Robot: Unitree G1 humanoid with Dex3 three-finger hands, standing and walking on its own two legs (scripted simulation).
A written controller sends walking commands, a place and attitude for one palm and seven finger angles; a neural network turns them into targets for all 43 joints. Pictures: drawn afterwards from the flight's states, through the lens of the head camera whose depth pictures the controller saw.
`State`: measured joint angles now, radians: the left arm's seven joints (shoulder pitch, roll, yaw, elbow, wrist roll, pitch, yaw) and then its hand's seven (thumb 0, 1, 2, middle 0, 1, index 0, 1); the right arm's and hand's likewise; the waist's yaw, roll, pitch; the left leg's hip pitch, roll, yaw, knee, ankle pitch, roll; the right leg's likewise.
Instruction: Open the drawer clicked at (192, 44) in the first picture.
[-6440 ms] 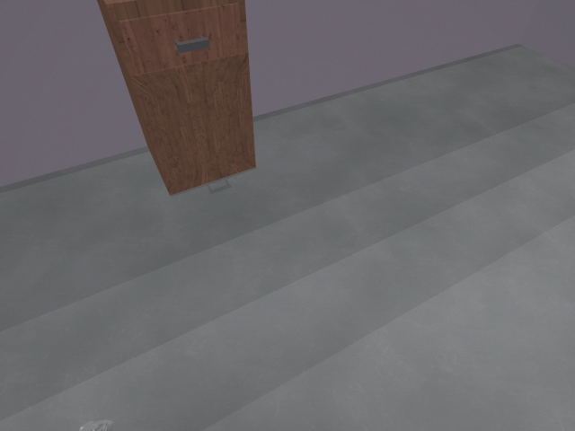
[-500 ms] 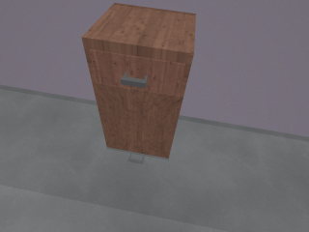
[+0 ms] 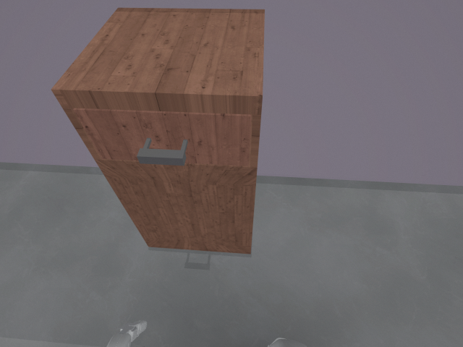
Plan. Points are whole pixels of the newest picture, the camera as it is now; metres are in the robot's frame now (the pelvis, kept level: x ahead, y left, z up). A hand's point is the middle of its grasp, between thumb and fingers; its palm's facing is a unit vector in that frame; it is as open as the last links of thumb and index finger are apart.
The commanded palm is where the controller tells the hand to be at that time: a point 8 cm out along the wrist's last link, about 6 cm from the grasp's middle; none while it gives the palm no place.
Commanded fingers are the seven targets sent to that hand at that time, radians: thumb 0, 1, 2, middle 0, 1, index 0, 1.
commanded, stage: come to a stop and stand still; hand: left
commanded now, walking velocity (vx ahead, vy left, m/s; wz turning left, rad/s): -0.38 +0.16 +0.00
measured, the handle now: (164, 149) +0.56 +0.18 -0.04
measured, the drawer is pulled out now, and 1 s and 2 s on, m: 0.00 0.00 0.00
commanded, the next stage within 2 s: look again from close up in 1.84 s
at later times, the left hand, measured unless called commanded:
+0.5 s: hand out of the picture +0.06 +0.24 -0.17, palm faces +0.07 -0.98 -0.21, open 7.3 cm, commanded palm none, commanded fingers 0.00 0.90 0.90 -0.20 -0.30 -0.20 -0.30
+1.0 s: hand out of the picture +0.02 +0.15 -0.15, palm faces +0.01 -0.98 -0.22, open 7.3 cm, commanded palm none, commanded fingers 0.00 0.90 0.90 -0.20 -0.30 -0.20 -0.30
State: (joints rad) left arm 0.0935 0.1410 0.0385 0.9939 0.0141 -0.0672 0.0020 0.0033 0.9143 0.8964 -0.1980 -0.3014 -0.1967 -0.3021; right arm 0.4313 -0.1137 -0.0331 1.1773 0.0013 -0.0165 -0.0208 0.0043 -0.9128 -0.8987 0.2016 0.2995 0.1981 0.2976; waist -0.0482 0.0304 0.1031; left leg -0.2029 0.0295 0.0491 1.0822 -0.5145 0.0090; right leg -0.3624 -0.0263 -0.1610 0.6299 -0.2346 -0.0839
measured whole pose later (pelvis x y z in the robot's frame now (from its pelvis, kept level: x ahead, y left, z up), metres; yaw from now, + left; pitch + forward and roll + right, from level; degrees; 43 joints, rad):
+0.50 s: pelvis +0.02 +0.04 +0.02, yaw +0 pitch -1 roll -1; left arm 0.21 0.23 0.07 1.01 0.02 0.05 0.02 0.01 0.92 0.90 -0.20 -0.30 -0.20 -0.30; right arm 0.14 -0.16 -0.02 0.98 -0.02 0.03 -0.02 0.00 -0.92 -0.90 0.20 0.30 0.20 0.30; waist 0.03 -0.05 0.08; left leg -0.28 0.03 0.05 0.50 -0.21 0.02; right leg -0.42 0.00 0.00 0.99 -0.44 0.02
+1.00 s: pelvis +0.00 -0.02 +0.02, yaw -1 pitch -2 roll +0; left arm 0.27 0.13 0.01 1.12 0.01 0.01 0.03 0.01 0.94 0.90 -0.20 -0.30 -0.20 -0.30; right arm 0.33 -0.17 -0.02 1.17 -0.01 0.04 -0.02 0.00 -0.92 -0.90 0.20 0.30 0.20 0.30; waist -0.04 0.04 0.02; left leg -0.23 0.10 0.01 0.42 -0.15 -0.07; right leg -0.09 0.03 -0.07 0.45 -0.32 -0.05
